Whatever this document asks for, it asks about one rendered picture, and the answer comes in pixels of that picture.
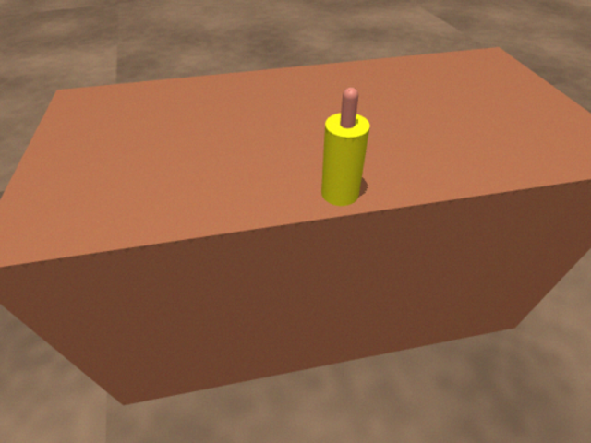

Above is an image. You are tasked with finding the bottle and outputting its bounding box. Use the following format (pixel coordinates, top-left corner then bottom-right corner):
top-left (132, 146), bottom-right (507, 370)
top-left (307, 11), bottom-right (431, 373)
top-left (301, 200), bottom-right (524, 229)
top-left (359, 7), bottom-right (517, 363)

top-left (321, 88), bottom-right (370, 206)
